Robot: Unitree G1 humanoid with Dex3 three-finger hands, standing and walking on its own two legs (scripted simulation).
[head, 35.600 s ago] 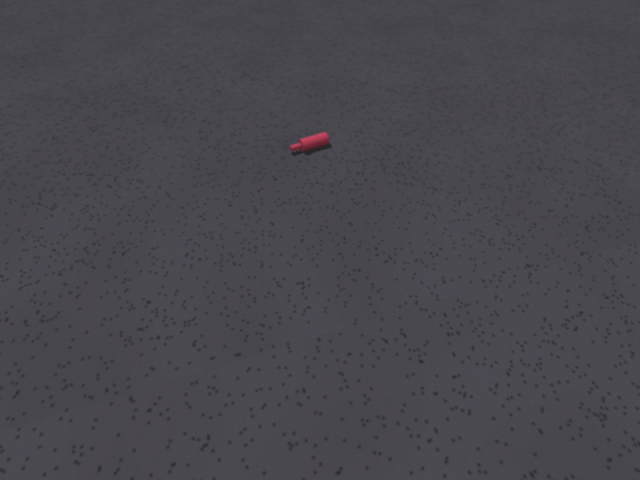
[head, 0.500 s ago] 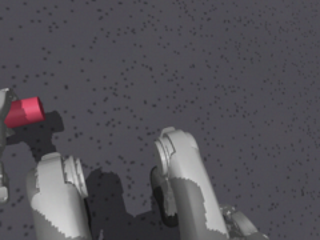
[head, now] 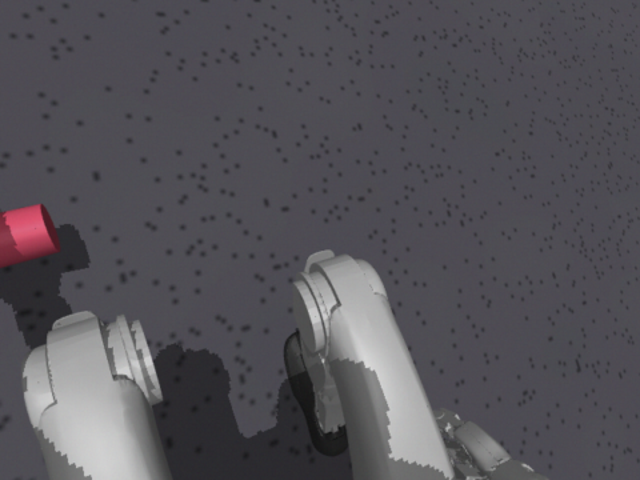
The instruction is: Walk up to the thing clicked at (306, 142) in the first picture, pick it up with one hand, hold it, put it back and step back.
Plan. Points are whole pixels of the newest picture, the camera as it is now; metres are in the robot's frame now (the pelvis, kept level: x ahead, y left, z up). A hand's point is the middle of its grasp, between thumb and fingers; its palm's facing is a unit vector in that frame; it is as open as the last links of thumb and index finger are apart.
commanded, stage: rest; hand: left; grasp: from above
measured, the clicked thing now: out of the picture +0.42 +0.32 -0.23
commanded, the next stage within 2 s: open in 1.18 s
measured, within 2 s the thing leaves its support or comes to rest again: rests again in 0.58 s
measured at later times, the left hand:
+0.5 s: hand out of the picture +0.41 +0.31 -0.23, palm faces -0.43 -0.18 -0.89, open 9.4 cm
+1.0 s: hand out of the picture +0.41 +0.30 -0.24, palm faces -0.41 -0.15 -0.90, open 9.4 cm
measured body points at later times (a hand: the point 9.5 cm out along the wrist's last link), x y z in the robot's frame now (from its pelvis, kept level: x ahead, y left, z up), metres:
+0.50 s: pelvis +0.00 +0.01 +0.00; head +0.24 +0.12 +0.36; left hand +0.43 +0.32 -0.18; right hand +0.05 -0.26 -0.07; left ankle +0.06 +0.14 -0.26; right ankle +0.10 -0.14 -0.26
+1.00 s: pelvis -0.01 +0.01 -0.01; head +0.24 +0.13 +0.35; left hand +0.43 +0.31 -0.19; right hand +0.05 -0.25 -0.06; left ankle +0.06 +0.14 -0.26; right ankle +0.10 -0.14 -0.26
